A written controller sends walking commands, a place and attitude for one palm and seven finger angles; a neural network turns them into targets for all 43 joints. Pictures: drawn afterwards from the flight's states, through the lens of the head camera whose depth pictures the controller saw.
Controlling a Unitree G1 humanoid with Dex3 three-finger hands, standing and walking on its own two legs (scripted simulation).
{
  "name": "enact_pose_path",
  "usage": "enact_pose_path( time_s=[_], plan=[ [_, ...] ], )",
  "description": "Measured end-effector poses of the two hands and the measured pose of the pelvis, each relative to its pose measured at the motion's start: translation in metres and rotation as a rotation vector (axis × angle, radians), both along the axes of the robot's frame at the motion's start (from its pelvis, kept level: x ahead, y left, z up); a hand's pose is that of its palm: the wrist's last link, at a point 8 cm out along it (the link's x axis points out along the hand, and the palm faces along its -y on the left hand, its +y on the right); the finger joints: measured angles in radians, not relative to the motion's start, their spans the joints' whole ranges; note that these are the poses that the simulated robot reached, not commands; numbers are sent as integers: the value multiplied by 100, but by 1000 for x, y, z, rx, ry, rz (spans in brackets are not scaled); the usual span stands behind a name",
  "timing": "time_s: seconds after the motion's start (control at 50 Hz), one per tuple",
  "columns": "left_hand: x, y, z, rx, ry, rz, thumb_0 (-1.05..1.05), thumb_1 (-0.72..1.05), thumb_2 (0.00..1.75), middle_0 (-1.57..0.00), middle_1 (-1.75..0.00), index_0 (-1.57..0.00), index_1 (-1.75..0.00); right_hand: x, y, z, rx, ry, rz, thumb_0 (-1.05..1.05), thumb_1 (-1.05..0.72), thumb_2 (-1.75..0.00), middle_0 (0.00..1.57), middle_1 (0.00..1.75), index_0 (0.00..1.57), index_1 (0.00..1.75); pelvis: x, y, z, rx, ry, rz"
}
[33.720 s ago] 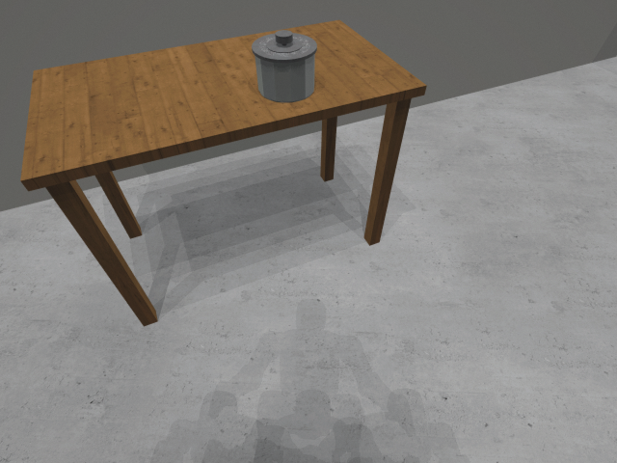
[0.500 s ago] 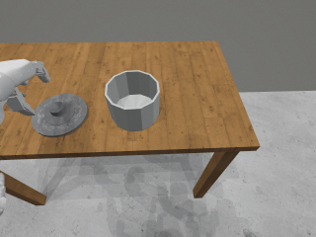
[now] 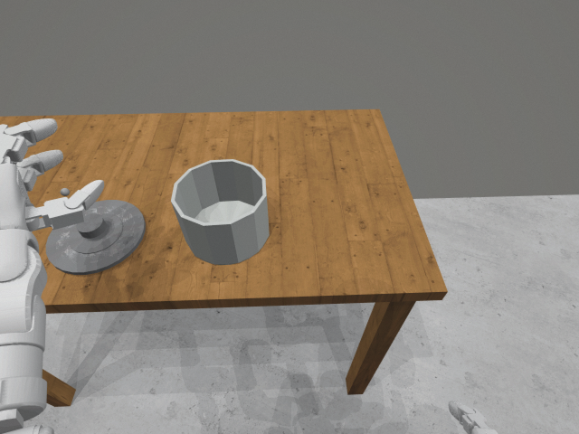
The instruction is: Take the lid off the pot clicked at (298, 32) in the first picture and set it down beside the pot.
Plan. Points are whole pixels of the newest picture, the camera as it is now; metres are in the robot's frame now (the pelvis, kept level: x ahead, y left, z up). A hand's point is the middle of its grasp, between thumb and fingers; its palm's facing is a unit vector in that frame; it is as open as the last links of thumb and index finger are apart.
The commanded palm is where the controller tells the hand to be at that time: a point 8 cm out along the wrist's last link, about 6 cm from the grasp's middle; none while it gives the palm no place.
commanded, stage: draw the hand back to the body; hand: left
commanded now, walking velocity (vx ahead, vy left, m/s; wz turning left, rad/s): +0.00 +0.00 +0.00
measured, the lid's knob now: (91, 225) +0.45 +0.38 -0.01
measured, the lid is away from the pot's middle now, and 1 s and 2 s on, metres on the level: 0.24 0.24 0.24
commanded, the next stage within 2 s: step back with the hand held close in 1.32 s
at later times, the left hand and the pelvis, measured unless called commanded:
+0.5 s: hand (63, 252) +0.27 +0.26 +0.17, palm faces +0.48 -0.83 -0.27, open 7.9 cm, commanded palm +0.21 +0.30 +0.18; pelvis -0.01 -0.03 +0.00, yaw +1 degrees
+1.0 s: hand (34, 333) +0.19 +0.25 +0.16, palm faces +0.41 -0.86 -0.31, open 7.4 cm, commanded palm +0.12 +0.29 +0.17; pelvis -0.03 +0.00 +0.00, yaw +0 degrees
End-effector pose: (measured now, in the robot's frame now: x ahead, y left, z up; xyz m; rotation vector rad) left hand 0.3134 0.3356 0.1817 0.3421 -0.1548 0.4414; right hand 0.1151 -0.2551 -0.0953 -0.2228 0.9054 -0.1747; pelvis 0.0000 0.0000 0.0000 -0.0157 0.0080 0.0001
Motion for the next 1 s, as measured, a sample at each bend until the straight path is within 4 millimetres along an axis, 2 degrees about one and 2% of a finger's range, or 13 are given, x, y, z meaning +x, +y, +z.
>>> enact_pose_path(
  time_s=[0.18,0.28,0.44,0.66,1.0],
  plan=[
    [-34,-11,-4,-6,8,58,0,39,73,-28,-64,-28,-64,20,-17,-2,6,-36,25,1,-91,-89,20,30,20,30,-1,-19,0,9,-20,13],
    [-51,-26,-3,-3,-11,45,0,50,77,-26,-56,-27,-57,36,-15,4,26,-108,51,1,-91,-90,20,30,20,30,-3,-25,0,11,-35,14],
    [-78,-34,-5,-11,-19,45,0,68,83,-24,-44,-24,-45,50,-5,11,54,-184,82,1,-91,-90,20,30,20,30,-9,-29,0,12,-58,16],
    [-117,-39,-11,-10,-28,29,1,85,89,-21,-32,-22,-33,42,5,15,52,-205,102,1,-91,-90,20,30,20,30,-17,-23,2,10,-81,14],
    [-170,-42,-14,27,-15,-42,1,89,90,-21,-30,-21,-30,35,33,25,40,-253,124,1,-91,-90,20,30,20,30,-27,-2,2,3,-106,8]
  ],
)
